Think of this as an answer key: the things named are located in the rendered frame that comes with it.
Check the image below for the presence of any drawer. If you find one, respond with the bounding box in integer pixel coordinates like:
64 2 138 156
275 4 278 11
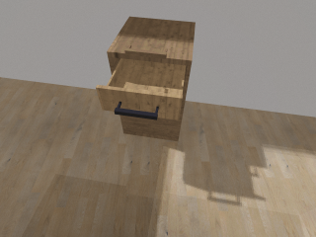
96 58 186 120

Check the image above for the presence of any handle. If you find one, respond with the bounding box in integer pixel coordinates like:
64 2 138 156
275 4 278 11
114 101 159 120
124 48 167 59

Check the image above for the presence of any cabinet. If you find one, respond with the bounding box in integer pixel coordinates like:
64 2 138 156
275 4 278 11
107 16 196 141

